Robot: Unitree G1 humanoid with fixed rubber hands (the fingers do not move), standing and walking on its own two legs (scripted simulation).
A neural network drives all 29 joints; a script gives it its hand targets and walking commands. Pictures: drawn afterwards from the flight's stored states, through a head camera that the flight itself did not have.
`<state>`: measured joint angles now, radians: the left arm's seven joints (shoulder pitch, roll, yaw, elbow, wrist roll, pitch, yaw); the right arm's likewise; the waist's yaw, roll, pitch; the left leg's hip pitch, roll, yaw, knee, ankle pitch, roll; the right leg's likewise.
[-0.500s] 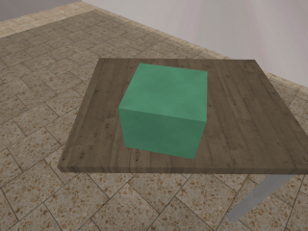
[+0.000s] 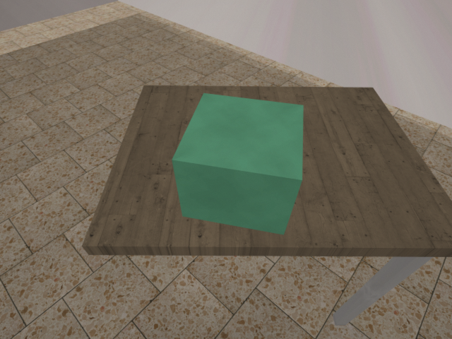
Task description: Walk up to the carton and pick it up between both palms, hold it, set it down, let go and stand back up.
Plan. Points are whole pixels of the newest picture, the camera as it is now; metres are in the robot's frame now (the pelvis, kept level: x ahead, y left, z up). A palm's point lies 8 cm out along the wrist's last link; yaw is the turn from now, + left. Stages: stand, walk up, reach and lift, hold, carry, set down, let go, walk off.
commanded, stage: stand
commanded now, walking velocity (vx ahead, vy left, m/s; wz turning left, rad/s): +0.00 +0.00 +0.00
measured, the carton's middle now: (242, 161) +0.47 -0.02 +0.05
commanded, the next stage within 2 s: none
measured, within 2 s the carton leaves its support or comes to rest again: neither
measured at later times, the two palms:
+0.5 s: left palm out of the picture -0.01 +0.23 -0.14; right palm out of the picture -0.01 -0.23 -0.14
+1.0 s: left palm out of the picture -0.01 +0.23 -0.14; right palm out of the picture -0.01 -0.23 -0.14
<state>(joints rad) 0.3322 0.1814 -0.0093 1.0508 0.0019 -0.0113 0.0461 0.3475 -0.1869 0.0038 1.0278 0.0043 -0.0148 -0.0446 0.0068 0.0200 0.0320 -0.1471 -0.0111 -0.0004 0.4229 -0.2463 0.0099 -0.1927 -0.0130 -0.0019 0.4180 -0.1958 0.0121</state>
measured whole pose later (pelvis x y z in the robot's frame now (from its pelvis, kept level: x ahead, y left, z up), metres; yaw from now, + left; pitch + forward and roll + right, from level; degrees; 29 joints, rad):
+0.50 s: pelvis +0.00 +0.00 +0.00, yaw +0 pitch -1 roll +0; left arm 0.33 0.17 -0.01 1.07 0.00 -0.01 0.05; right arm 0.34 -0.18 0.00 1.04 0.01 -0.01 -0.05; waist 0.00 0.02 0.03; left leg -0.14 -0.01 0.01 0.42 -0.25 0.01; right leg -0.19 -0.01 0.01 0.42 -0.20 0.01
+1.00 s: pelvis +0.01 +0.00 +0.00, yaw -1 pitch -1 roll +0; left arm 0.32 0.16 -0.01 1.09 0.00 -0.01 0.05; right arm 0.34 -0.17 0.01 1.06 0.00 -0.02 -0.05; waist 0.01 0.02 0.03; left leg -0.13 0.00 0.01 0.41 -0.25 0.01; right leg -0.19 -0.01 0.01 0.41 -0.20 0.01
